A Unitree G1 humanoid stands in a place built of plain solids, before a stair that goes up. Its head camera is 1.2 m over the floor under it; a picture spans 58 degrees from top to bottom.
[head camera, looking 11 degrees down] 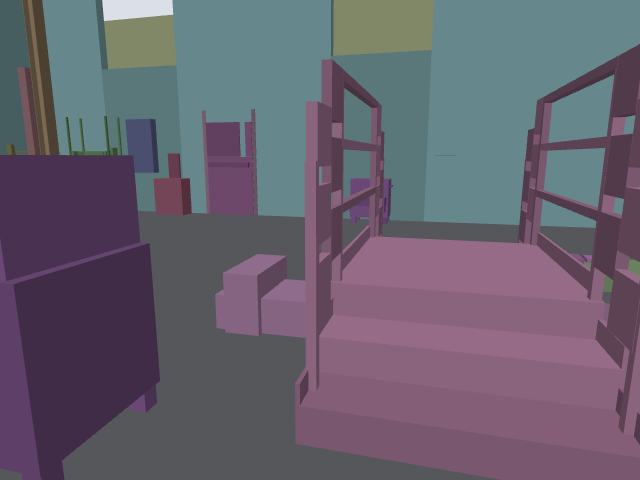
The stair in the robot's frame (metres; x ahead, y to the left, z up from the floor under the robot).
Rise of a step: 0.18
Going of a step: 0.30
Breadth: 1.30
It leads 15 degrees to the right of straight ahead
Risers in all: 3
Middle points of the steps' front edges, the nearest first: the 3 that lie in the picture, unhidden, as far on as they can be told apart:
1.47 -0.52 0.18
1.76 -0.60 0.36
2.05 -0.68 0.54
